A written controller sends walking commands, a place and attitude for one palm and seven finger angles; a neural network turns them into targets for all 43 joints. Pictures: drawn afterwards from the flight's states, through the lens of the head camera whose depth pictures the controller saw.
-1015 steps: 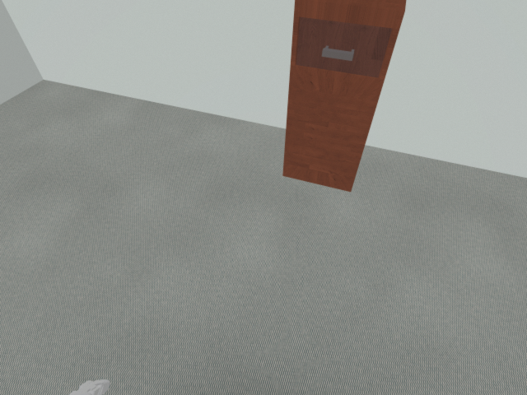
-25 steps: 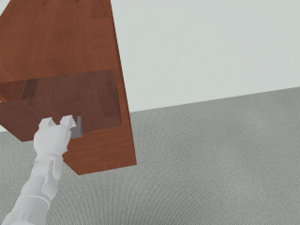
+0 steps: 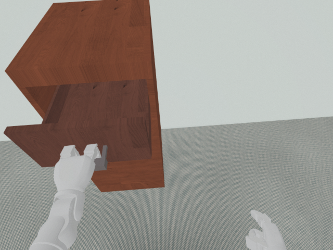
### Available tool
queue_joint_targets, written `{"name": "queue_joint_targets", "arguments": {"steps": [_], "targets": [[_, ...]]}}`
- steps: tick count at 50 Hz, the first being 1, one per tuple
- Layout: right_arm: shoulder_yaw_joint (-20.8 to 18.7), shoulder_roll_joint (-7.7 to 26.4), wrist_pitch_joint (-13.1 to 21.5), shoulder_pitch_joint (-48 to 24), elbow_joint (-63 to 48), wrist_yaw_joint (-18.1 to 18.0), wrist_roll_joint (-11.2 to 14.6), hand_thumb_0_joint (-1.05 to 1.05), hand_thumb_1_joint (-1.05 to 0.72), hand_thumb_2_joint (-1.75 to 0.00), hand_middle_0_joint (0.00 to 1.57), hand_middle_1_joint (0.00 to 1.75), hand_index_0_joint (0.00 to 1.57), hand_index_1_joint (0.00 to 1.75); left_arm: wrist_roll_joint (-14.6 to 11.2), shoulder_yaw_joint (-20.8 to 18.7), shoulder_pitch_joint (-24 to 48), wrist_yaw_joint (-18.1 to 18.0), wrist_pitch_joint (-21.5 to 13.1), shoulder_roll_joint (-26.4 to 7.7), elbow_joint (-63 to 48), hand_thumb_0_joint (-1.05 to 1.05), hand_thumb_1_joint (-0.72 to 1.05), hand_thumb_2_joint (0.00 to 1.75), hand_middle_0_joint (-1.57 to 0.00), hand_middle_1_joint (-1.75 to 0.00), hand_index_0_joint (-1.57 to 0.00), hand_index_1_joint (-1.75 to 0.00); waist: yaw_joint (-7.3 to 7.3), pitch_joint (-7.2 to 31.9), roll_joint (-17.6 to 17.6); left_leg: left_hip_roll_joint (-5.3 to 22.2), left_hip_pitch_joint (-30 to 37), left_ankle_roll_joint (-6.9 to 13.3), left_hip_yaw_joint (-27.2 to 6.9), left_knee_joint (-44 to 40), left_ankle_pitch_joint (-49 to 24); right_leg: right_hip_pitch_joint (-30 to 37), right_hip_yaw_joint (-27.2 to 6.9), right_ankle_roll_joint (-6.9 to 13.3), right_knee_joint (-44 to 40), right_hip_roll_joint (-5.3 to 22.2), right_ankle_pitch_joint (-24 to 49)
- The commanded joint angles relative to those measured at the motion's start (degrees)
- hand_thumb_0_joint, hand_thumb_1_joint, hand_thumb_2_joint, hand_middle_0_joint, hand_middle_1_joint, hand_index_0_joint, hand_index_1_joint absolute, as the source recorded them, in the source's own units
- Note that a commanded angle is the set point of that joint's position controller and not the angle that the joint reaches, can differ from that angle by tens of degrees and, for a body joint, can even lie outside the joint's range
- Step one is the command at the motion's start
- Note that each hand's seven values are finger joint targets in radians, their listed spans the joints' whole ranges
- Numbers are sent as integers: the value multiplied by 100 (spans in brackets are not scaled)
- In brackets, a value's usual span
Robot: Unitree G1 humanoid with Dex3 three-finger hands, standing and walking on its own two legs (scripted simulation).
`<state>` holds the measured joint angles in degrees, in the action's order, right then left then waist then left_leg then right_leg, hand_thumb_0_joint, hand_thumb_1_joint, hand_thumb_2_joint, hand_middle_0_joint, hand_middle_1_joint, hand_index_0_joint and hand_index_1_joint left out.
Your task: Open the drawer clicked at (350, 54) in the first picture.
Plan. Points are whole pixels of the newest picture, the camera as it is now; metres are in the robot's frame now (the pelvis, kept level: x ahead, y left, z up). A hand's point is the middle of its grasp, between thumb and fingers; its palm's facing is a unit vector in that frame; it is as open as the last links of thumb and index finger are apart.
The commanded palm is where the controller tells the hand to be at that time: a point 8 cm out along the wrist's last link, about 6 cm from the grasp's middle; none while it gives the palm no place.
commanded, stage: pull the drawer open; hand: left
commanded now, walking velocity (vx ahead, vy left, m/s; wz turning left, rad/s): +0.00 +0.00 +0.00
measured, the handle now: (85, 157) +0.34 +0.25 +0.01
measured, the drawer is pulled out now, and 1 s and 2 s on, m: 0.16 0.30 0.30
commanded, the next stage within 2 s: open the thumb to release the handle in 1.02 s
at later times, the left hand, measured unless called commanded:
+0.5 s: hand (79, 205) +0.22 +0.23 -0.02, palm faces -0.04 -0.08 -1.00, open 5.7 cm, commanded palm +0.17 +0.24 +0.04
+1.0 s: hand (71, 243) +0.14 +0.22 -0.01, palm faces -0.05 -0.09 -0.99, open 5.8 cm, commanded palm +0.10 +0.23 +0.04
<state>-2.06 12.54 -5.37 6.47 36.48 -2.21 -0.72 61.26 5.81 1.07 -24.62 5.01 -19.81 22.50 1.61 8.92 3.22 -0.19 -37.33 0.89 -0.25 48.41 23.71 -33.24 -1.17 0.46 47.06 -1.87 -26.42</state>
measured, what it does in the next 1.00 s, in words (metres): stands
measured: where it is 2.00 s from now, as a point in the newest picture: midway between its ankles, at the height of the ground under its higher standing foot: outside the picture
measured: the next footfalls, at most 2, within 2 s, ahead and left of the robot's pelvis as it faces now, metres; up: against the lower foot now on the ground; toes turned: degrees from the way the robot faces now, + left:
none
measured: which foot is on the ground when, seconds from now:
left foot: down 0.00-1.00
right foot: down 0.00-1.00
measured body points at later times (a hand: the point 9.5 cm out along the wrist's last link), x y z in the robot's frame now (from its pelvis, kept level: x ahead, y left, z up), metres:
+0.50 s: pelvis +0.01 -0.01 +0.00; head +0.05 -0.03 +0.45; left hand +0.22 +0.23 +0.04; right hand +0.16 -0.28 -0.11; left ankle +0.00 +0.11 -0.70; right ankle -0.04 -0.12 -0.70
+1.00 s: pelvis +0.00 -0.02 -0.01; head +0.03 -0.04 +0.44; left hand +0.14 +0.22 +0.04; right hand +0.23 -0.22 -0.10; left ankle +0.00 +0.11 -0.70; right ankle -0.04 -0.12 -0.70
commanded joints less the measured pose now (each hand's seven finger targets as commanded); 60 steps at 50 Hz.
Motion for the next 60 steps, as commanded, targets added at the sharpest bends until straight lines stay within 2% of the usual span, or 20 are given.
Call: {"name": "queue_joint_targets", "arguments": {"steps": [1, 2, 6, 9, 16, 17, 29, 33, 36, 37, 40, 44, 46, 47, 49, 51, 55, 56, 57, 60], "targets": [[-193, 782, 162, -31, -603, -187, 40, 0, -90, -90, 20, 30, 20, 30, -150, -1083, 1471, -117, 134, -1455, -779, 0, 90, 90, -40, -135, -40, -135, -30, 1381, -191, -156, 1351, 71, 111, -504, -2118, 500, 192, 157, -598, -99, 2540], [-216, 777, 175, 35, -604, -202, 26, 0, -90, -90, 20, 30, 20, 30, -171, -959, 1401, -81, 111, -1312, -620, 0, 90, 90, -40, -135, -40, -135, -109, 1210, -214, -164, 1298, 92, 106, -486, -2022, 461, 202, 163, -627, -109, 2501], [-179, 723, 201, -177, -754, -166, 31, 0, -90, -90, 20, 30, 20, 30, -216, -1242, 379, 0, -101, -1437, -915, 0, 90, 90, -40, -135, -40, -135, 235, 1565, -190, -196, 1293, 78, 184, -537, -2215, 960, 57, 168, -619, -59, 3026], [-227, 712, 279, -194, -843, -77, 24, 0, -90, -90, 20, 30, 20, 30, -319, -1109, -534, -16, -187, -1112, -1200, 0, 90, 90, -40, -135, -40, -135, 229, 1320, -142, -183, 1238, 74, 198, -547, -2267, 977, 68, 176, -633, -58, 3252], [-239, 740, 329, -369, -1013, 152, -7, 0, -90, -90, 20, 30, 20, 30, -336, -1394, -2204, -194, -234, -1182, -2150, 0, 90, 90, -40, -135, -40, -135, 385, 1270, -247, -165, 1073, 34, 198, -516, -2297, 1034, 3, 186, -489, -40, 3426], [-276, 733, 342, -342, -1045, 176, -16, 0, -90, -90, 20, 30, 20, 30, -351, -1200, -2371, -231, -202, -980, -2320, 0, 90, 90, -40, -135, -40, -135, 308, 1153, -136, -150, 1064, 44, 199, -492, -2281, 949, 46, 197, -462, -41, 3351], [-271, 721, 348, -538, -1176, 349, -105, 0, -90, -90, 20, 30, 20, 30, -282, -1071, -3585, -640, -89, -737, -3280, 0, 90, 90, -40, -135, -40, -135, 239, 941, -160, -80, 1111, 50, 91, -185, -2229, 338, 166, 203, -180, -86, 2867], [-182, 680, 318, -663, -1248, 345, -127, 0, -90, -90, 20, 30, 20, 30, -281, -1128, -3823, -662, -122, -778, -3403, 0, 90, 90, -40, -135, -40, -135, 301, 924, -359, -106, 1085, 53, 54, -142, -2109, 257, 128, 200, -140, -94, 2777], [-131, 631, 315, -709, -1325, 377, -138, 0, -90, -90, 20, 30, 20, 30, -267, -1178, -4136, -651, -193, -845, -3706, 0, 90, 90, -40, -135, -40, -135, 408, 1094, -175, -106, 1254, 53, 51, -98, -2362, 300, 44, 211, -90, -77, 2864], [-145, 590, 327, -669, -1362, 386, -109, 0, -90, -90, 20, 30, 20, 30, -291, -997, -4431, -633, -205, -655, -3691, 0, 90, 90, -40, -135, -40, -135, 365, 876, -181, -84, 1202, 68, 43, -75, -2377, 282, 91, 206, -96, -79, 2872], [-89, 566, 309, -709, -1399, 402, -109, 0, -90, -90, 20, 30, 20, 30, -356, -1130, -4770, -563, -269, -764, -3716, 0, 90, 90, -40, -135, -40, -135, 387, 723, -386, -99, 1064, 67, 23, -81, -2221, 317, 48, 201, -140, -77, 2866], [-38, 537, 287, -778, -1464, 431, -161, 0, -90, -90, 20, 30, 20, 30, -288, -1160, -5004, -566, -417, -791, -3864, 0, 90, 90, -40, -135, -40, -135, 425, 501, -293, -145, 942, 81, 34, -28, -1943, 173, -29, 209, -141, -66, 2749], [-27, 570, 252, -806, -1446, 424, -227, 0, -90, -90, 20, 30, 20, 30, -209, -1479, -4537, -624, -500, -1110, -4012, 0, 90, 90, -40, -135, -40, -135, 443, 663, -170, -178, 1029, 50, 13, 33, -1864, -48, -216, 250, -111, -83, 2547], [-57, 516, 273, -727, -1472, 425, -197, 0, -90, -90, 20, 30, 20, 30, -204, -1314, -4941, -653, -514, -851, -3901, 0, 90, 90, -40, -135, -40, -135, 462, 647, 32, -150, 993, 73, 33, 36, -1904, 67, -44, 241, -72, -85, 2573], [-59, 528, 260, -722, -1470, 442, -202, 0, -90, -90, 20, 30, 20, 30, -209, -1320, -4937, -672, -552, -861, -3905, 0, 90, 90, -40, -135, -40, -135, 446, 643, 91, -156, 984, 59, 36, 84, -1890, -37, -74, 251, -55, -87, 2546], [-49, 564, 237, -765, -1463, 455, -247, 0, -90, -90, 20, 30, 20, 30, -249, -1487, -4847, -710, -566, -1038, -4004, 0, 90, 90, -40, -135, -40, -135, 484, 856, -88, -193, 995, 45, 18, 144, -1921, -29, -222, 262, -22, -77, 2670], [-115, 537, 232, -713, -1488, 444, -210, 0, -90, -90, 20, 30, 20, 30, -299, -1440, -5176, -777, -557, -904, -3984, 0, 90, 90, -40, -135, -40, -135, 466, 908, -176, -162, 790, 61, 10, 170, -2045, 150, -75, 239, 87, -65, 2906], [-98, 675, 161, -773, -1297, 390, -291, 0, -90, -90, 20, 30, 20, 30, -198, -1346, -3212, -817, -525, -1053, -4037, 0, 90, 90, -40, -135, -40, -135, 34, 757, -394, -205, 720, 54, -43, 324, -1592, -449, -242, 201, 47, -10, 2564], [-197, 593, 223, -634, -1366, 305, -273, 0, -90, -90, 20, 30, 20, 30, -152, -1451, -3512, -877, -523, -941, -3899, 0, 83, 87, -40, -134, -40, -134, 200, 798, -211, -181, 660, 89, 17, 281, -1431, -203, -26, 177, 32, -35, 2440], [-185, 603, 269, -612, -1335, 248, -232, 0, -90, -90, 20, 30, 20, 30, -204, -1412, -3628, -920, -443, -904, -3560, 0, 62, 78, -38, -132, -38, -132, 189, 782, -336, -192, 607, 81, 6, 237, -1271, -230, -3, 194, -19, -35, 2190]]}}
